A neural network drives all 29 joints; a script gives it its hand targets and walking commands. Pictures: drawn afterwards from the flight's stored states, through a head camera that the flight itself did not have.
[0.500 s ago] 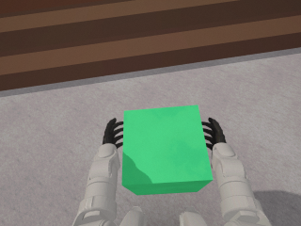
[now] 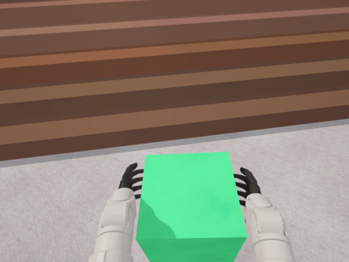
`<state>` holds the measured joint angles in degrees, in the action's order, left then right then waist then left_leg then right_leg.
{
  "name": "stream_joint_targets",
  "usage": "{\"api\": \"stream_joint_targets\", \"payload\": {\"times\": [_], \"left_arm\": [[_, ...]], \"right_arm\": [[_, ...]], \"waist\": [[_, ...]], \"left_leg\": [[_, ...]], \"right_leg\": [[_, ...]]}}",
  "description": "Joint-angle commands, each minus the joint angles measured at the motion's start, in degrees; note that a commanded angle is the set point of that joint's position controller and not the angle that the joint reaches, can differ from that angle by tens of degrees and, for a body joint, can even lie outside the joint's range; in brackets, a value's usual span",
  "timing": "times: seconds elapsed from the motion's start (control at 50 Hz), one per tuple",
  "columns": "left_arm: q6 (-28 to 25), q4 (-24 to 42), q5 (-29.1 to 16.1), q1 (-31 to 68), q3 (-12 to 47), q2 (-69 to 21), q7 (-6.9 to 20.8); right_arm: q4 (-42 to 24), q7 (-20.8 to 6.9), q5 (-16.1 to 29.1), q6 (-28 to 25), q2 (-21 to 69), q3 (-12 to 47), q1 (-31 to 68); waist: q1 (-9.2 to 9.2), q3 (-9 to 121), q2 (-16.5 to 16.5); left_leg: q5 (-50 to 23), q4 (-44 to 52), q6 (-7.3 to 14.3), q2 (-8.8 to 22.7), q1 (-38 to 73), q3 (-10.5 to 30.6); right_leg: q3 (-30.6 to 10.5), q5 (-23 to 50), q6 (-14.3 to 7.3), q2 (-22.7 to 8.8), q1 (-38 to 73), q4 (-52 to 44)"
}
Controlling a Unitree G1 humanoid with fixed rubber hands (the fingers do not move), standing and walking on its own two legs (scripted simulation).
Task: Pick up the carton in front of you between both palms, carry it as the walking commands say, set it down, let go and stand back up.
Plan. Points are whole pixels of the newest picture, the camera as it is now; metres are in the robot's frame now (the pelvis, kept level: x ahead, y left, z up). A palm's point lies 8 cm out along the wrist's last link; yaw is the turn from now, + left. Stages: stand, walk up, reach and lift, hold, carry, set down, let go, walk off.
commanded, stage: reach and lift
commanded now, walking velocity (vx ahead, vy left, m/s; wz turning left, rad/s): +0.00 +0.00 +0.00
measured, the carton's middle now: (189, 212) +0.29 +0.00 -0.06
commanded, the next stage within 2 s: hold in 0.98 s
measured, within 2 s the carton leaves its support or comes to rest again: neither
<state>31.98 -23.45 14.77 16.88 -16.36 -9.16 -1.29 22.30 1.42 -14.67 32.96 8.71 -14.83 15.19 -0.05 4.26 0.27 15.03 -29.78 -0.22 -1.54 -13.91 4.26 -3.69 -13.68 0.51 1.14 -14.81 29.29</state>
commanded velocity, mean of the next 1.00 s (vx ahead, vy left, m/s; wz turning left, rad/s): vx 0.00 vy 0.00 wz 0.00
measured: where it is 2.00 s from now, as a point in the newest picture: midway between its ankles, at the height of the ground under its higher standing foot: outside the picture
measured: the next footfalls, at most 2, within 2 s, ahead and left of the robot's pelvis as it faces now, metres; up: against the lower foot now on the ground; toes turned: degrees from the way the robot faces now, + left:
none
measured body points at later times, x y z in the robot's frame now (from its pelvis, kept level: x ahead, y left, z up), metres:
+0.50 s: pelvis -0.01 +0.00 +0.01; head -0.03 -0.01 +0.45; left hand +0.31 +0.15 +0.03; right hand +0.30 -0.15 +0.03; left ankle +0.01 +0.12 -0.74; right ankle +0.02 -0.13 -0.74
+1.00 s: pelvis +0.01 +0.00 +0.01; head -0.03 +0.00 +0.46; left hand +0.31 +0.15 +0.04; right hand +0.30 -0.15 +0.04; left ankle +0.01 +0.12 -0.74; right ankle +0.02 -0.13 -0.74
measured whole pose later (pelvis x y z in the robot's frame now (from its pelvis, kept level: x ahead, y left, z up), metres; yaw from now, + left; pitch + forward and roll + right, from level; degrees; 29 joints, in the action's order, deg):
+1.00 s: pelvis +0.01 +0.00 +0.01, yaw +0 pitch -6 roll +0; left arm 38.9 -17.6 16.7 16.7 -14.5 -9.1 0.1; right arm 16.2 0.2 -16.5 40.2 8.7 -12.5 14.8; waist -0.1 -0.6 0.4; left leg 11.8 -21.1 -0.2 -1.2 -3.4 4.3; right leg -4.0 -10.6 0.5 0.9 -4.4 20.9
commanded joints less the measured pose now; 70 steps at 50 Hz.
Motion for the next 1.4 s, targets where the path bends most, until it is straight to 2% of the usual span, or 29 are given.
{"api": "stream_joint_targets", "payload": {"times": [0.0, 0.08, 0.24, 0.4, 0.68, 0.96, 1.06, 1.12, 1.2, 1.38], "left_arm": [[1.9, -4.6, -9.6, 24.5, 28.7, -55.9, 15.2], [1.8, -5.9, -8.5, 29.3, 26.0, -56.4, 16.0], [1.1, -4.9, -8.9, 34.4, 27.0, -57.1, 16.6], [1.7, -3.6, -8.4, 31.8, 27.0, -55.5, 16.4], [3.9, 2.7, -10.3, 24.5, 29.5, -54.2, 16.0], [5.9, 6.0, -11.7, 23.5, 31.2, -54.5, 15.6], [8.0, 11.3, -13.8, 21.4, 34.6, -54.3, 15.1], [9.8, 10.5, -12.7, 20.2, 32.8, -52.3, 14.8], [10.3, 8.7, -12.0, 23.1, 31.0, -52.1, 15.5], [9.4, 6.9, -12.2, 28.9, 31.0, -53.6, 16.3]], "right_arm": [[0.8, -15.4, 10.9, 0.4, 53.8, 28.9, 29.9], [2.2, -16.3, 9.6, 0.3, 53.7, 26.3, 34.8], [0.8, -16.6, 9.9, -0.2, 55.2, 27.5, 39.7], [-0.5, -16.1, 9.9, 0.6, 54.7, 27.9, 36.9], [-6.5, -15.2, 11.7, 2.9, 54.0, 30.2, 29.0], [-10.0, -15.4, 12.8, 4.6, 53.0, 31.7, 28.6], [-15.3, -15.0, 14.9, 6.7, 53.1, 35.4, 27.0], [-14.3, -14.7, 13.9, 8.5, 51.1, 33.4, 25.3], [-12.3, -15.3, 13.0, 9.0, 50.9, 31.2, 28.0], [-10.4, -15.8, 13.1, 8.2, 53.2, 31.4, 33.5]], "waist": [[-0.01, 5.9, 0.5], [0.03, 4.5, 0.6], [-0.17, 9.7, -0.1], [0.17, 10.2, -0.4], [-0.01, 10.5, -0.4], [-0.05, 9.2, 0.0], [0.18, 11.6, 0.1], [0.24, 6.7, 0.0], [0.01, 3.1, 0.1], [0.04, 5.8, 0.0]], "left_leg": [[-6.0, 7.7, 0.4, -3.0, 2.3, 0.7], [-1.4, 8.2, 0.7, -2.7, 1.7, 0.2], [-1.8, 8.0, 0.9, -2.7, 3.4, -0.2], [-5.7, 8.8, 0.7, -3.3, 5.4, -0.5], [-15.5, 10.4, 0.2, -3.8, 9.8, 0.0], [-15.7, 11.4, -0.1, -3.6, 11.2, 0.4], [-20.2, 12.1, -0.3, -3.5, 13.9, 0.7], [-15.4, 13.3, -0.2, -3.5, 12.5, 0.5], [-8.1, 13.6, 0.2, -3.1, 10.2, 0.1], [-4.9, 12.8, 0.4, -3.0, 9.2, -0.3]], "right_leg": [[-0.4, 5.8, -0.8, 3.8, 7.5, -5.7], [0.1, 1.1, -1.1, 3.6, 7.4, -6.1], [0.3, 1.8, -0.8, 3.6, 10.3, -6.0], [-0.1, 5.8, -0.3, 3.6, 12.3, -7.4], [-0.7, 15.7, 0.2, 3.9, 15.8, -9.1], [-0.5, 14.8, 0.0, 4.1, 16.1, -9.9], [-0.7, 18.6, 0.2, 4.2, 18.2, -10.8], [-0.6, 14.1, 0.1, 4.1, 17.1, -11.8], [-0.1, 7.1, -0.4, 3.8, 14.9, -12.0], [0.0, 4.7, -0.4, 3.5, 15.5, -11.1]]}}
